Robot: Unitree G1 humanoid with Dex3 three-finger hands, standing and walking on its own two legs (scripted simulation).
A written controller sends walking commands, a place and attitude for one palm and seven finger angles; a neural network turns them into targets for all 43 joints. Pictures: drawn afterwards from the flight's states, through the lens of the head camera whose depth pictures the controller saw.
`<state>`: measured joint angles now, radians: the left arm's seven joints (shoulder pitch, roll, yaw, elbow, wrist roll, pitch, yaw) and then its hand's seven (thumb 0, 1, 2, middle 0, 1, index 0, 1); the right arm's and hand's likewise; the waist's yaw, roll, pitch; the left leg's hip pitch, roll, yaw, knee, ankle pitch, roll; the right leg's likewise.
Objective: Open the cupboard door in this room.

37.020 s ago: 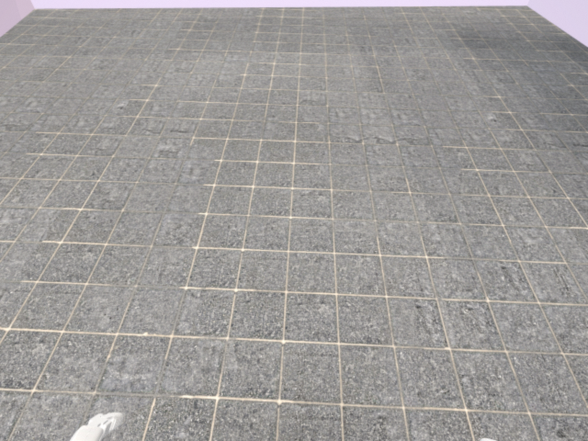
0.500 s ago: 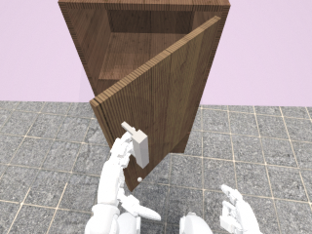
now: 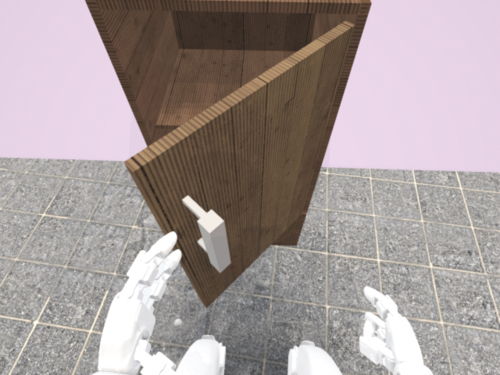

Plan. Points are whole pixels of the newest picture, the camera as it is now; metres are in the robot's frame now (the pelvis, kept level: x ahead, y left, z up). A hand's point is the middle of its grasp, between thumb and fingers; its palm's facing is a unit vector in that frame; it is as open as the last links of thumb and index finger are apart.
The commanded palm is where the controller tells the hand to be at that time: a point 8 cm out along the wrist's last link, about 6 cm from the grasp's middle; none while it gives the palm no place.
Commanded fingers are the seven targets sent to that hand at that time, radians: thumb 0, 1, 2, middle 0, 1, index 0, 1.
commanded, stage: slide the hand sideways off the handle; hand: left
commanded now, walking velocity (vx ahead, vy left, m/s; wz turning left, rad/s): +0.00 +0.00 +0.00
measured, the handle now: (206, 235) +0.31 +0.09 +0.05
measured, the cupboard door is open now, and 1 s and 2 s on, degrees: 48 48 48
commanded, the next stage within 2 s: draw the hand back to the body in 0.18 s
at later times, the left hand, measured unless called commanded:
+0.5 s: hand (128, 325) +0.18 +0.15 +0.10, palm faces +0.00 -1.00 -0.05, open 16.3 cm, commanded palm +0.14 +0.21 +0.10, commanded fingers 0.00 -0.50 0.30 -0.15 -0.30 -0.15 -0.30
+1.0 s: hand (34, 298) +0.19 +0.22 +0.16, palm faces +0.19 -0.92 -0.34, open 14.7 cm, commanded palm +0.15 +0.28 +0.20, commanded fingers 0.00 0.09 0.56 -0.17 -0.30 -0.17 -0.30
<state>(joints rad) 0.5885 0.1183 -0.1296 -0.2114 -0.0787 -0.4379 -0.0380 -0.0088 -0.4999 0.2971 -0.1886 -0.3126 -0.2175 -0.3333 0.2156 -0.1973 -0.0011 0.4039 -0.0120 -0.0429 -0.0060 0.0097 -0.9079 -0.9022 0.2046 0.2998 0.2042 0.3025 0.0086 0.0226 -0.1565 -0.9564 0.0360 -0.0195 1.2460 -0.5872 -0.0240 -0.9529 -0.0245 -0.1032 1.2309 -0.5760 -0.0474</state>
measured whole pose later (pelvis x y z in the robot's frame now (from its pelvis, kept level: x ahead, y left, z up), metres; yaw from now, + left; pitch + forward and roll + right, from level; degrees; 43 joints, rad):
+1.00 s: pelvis +0.02 +0.03 +0.07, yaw +0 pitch +5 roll -2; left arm 0.69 0.30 0.09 -0.48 -0.05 -0.02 0.10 -0.01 -0.22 0.42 -0.17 -0.30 -0.17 -0.30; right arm 0.28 -0.21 0.05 0.43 0.03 -0.05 -0.12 0.01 -0.91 -0.90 0.20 0.30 0.20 0.30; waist 0.03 0.07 -0.12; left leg -0.49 0.02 0.01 0.86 -0.46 0.02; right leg -0.47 -0.02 -0.08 0.80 -0.42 0.00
